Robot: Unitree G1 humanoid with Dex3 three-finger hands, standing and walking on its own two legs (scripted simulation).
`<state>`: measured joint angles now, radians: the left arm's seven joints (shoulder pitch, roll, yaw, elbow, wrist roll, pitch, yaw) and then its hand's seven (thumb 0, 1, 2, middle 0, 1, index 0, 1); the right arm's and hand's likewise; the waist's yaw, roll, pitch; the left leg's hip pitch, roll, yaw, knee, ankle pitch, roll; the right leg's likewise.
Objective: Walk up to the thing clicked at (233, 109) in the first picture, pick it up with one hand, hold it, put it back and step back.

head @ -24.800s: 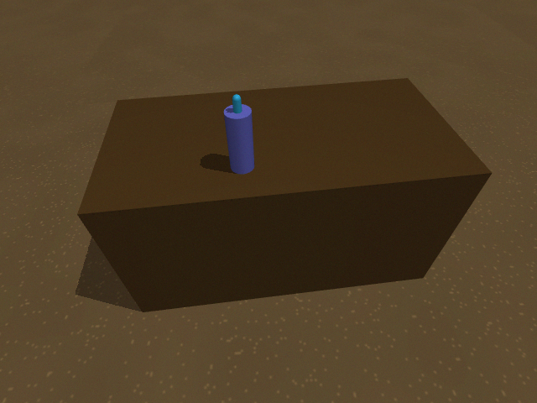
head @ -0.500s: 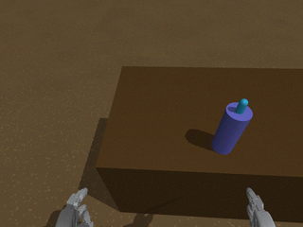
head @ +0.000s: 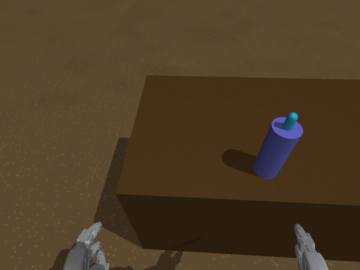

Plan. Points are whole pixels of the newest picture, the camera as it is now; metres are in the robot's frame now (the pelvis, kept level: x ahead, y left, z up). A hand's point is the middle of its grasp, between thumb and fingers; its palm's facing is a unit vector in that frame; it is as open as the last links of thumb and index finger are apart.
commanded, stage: home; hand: right
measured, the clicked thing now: (277, 145) +0.46 -0.23 +0.00
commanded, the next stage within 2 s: stand in 1.28 s
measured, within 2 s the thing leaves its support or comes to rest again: neither
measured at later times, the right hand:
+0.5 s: hand out of the picture +0.17 -0.18 -0.05, palm faces +0.09 +0.96 -0.25, open 17.4 cm
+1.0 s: hand out of the picture +0.17 -0.19 -0.05, palm faces +0.08 +0.95 -0.29, open 17.4 cm
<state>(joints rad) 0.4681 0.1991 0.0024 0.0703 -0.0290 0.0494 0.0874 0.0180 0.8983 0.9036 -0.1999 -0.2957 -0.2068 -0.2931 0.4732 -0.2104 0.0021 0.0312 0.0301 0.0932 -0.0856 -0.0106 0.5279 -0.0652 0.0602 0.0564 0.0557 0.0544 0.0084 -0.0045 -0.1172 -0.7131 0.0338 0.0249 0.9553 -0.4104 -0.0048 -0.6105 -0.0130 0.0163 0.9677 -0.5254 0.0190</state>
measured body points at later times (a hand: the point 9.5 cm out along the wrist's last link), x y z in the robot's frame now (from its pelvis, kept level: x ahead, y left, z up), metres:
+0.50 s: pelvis +0.00 +0.00 +0.00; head +0.04 +0.00 +0.45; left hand +0.16 +0.23 -0.03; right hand +0.16 -0.23 -0.03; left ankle +0.04 +0.12 -0.68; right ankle -0.02 -0.13 -0.68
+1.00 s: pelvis +0.01 -0.01 +0.00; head +0.04 -0.01 +0.45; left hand +0.16 +0.24 -0.07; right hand +0.17 -0.24 -0.03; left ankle +0.04 +0.12 -0.68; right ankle -0.02 -0.13 -0.68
